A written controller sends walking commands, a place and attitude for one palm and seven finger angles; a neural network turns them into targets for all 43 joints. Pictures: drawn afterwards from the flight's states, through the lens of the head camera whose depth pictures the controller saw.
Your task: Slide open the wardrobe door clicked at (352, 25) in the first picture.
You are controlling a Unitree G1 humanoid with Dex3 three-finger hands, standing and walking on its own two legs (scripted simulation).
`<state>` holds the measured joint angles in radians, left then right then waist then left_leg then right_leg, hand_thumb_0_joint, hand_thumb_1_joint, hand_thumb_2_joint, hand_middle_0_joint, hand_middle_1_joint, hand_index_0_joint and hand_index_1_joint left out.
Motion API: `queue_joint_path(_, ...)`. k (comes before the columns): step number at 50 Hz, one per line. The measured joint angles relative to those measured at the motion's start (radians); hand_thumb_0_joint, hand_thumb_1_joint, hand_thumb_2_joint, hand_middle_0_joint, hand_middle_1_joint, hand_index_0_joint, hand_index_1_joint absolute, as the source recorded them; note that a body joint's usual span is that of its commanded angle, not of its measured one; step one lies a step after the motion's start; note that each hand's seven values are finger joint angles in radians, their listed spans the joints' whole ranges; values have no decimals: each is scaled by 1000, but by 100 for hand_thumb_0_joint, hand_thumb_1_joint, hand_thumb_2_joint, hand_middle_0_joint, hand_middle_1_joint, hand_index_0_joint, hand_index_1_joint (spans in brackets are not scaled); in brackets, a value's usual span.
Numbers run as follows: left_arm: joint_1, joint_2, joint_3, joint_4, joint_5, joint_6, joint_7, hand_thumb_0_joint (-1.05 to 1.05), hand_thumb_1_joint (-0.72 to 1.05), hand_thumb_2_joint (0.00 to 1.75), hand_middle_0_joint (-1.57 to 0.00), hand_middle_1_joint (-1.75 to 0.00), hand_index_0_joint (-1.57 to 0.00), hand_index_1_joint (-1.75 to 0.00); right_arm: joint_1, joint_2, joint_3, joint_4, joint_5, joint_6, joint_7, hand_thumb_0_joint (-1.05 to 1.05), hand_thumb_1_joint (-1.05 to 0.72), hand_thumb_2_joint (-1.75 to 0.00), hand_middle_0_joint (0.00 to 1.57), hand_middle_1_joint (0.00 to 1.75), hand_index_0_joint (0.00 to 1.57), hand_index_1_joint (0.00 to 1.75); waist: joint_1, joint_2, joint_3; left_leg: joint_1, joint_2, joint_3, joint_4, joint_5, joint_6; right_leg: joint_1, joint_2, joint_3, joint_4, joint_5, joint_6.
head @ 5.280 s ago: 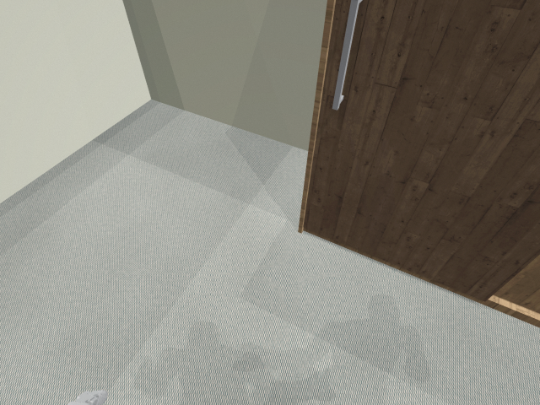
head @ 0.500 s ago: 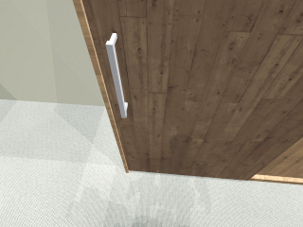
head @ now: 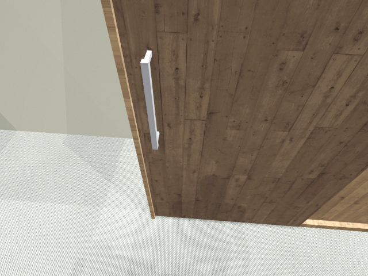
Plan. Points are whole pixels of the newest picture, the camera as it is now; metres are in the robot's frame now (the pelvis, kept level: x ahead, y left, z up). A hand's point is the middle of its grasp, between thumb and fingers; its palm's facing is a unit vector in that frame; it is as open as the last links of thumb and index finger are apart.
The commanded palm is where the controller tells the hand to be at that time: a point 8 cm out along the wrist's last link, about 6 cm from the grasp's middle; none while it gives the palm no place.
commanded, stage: come to a stop and stand still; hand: left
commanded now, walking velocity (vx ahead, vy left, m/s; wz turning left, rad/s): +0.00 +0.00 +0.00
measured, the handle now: (152, 107) +0.49 +0.12 +0.09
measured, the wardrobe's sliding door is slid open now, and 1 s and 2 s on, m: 0.00 0.00 0.00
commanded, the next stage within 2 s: look again from close up in 0.82 s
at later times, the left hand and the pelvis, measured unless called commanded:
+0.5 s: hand out of the picture +0.03 +0.15 -0.17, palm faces +0.01 -0.97 -0.25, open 7.3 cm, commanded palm none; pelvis +0.01 -0.03 +0.00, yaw +0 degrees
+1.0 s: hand out of the picture +0.01 +0.13 -0.17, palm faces +0.04 -0.98 -0.20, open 7.3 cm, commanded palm none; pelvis +0.01 -0.05 +0.00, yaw +1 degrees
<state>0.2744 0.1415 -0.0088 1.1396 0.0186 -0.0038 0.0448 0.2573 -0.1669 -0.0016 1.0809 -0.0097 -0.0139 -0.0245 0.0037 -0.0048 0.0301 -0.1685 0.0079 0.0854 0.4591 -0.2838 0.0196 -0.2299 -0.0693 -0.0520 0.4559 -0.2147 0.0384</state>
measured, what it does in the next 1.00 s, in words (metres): stands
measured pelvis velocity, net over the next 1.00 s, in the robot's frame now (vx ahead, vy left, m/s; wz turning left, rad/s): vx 0.01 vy -0.05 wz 0.02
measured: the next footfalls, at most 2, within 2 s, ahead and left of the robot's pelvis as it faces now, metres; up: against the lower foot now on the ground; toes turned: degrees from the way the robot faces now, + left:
none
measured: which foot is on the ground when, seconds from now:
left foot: down 0.00-1.00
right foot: down 0.00-1.00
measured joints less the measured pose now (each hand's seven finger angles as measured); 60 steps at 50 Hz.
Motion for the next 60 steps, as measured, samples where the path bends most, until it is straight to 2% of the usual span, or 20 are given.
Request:
queue_joint_path(5,12,-2,-11,-21,-2,-5,-12,0,91,90,-20,-30,-20,-29,49,-7,9,-42,-6,-10,0,0,-92,-90,20,30,20,30,-5,31,-6,-16,-8,-8,46,-29,3,-21,-11,-5,65,-42,-3)
queue_joint_path(16,-3,9,-6,-28,-8,-8,-15,0,91,90,-20,-30,-20,-29,63,1,24,-17,-5,-9,2,1,-92,-90,20,30,20,30,-13,56,-6,27,-1,-1,-1,-13,-16,-6,-2,1,69,-54,-18)
queue_joint_path(37,-21,9,4,-14,-7,-11,-15,1,93,90,-20,-30,-20,-29,27,9,16,30,-5,-5,-6,0,-90,-90,20,30,20,30,-6,28,17,44,43,-28,-36,8,-60,19,41,-30,33,-45,-61)
queue_joint_path(60,-13,8,10,-11,-6,-10,-16,1,92,90,-20,-30,-20,-29,32,33,18,46,-5,-8,-9,0,-91,-90,20,30,20,30,1,13,20,47,46,-36,-48,18,-62,31,45,-39,9,-31,-62)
